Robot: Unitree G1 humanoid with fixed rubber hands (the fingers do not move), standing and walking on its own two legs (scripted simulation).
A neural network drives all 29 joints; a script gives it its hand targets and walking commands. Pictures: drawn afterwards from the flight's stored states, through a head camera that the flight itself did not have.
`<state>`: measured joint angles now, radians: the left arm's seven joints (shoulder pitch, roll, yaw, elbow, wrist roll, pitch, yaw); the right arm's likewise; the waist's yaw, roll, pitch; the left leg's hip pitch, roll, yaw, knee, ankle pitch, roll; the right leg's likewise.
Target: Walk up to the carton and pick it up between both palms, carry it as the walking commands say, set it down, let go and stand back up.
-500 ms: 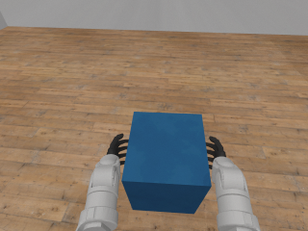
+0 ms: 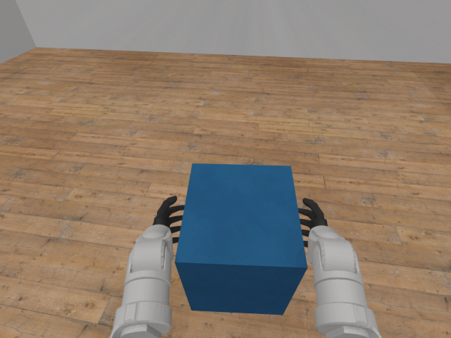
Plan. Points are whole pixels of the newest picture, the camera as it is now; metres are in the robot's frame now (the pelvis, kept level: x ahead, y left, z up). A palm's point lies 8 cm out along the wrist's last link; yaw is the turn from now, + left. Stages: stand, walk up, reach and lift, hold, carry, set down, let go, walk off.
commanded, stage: reach and lift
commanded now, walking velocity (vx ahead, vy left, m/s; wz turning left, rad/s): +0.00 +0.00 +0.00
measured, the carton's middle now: (238, 241) +0.32 -0.01 -0.01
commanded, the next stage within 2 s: hold in 0.98 s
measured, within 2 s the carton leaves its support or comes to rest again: neither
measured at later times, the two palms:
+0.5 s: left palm (159, 235) +0.30 +0.14 +0.05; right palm (313, 233) +0.30 -0.15 +0.05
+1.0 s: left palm (159, 239) +0.29 +0.14 +0.05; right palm (315, 238) +0.29 -0.15 +0.05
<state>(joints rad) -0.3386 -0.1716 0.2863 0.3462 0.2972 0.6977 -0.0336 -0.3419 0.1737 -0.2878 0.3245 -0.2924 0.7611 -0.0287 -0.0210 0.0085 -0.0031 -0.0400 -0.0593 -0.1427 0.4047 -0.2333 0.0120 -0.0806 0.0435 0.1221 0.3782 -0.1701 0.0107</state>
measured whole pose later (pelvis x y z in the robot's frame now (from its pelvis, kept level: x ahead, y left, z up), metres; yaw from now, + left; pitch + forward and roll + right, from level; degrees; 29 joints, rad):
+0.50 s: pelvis +0.01 -0.01 +0.00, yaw +0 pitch -7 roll +0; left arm -0.31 -0.16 0.27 0.29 0.29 0.72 -0.04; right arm -0.32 0.17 -0.24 0.30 -0.28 0.76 -0.03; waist 0.01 0.01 0.01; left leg -0.02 -0.05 -0.14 0.38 -0.23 0.00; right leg -0.07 0.05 0.11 0.37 -0.17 0.00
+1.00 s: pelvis +0.00 -0.01 +0.00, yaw +0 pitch -8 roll +0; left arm -0.27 -0.15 0.23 0.26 0.27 0.74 -0.03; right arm -0.28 0.16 -0.20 0.26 -0.27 0.78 -0.03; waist 0.01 0.01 0.01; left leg -0.02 -0.05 -0.14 0.38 -0.22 0.00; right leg -0.07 0.05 0.11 0.37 -0.17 0.00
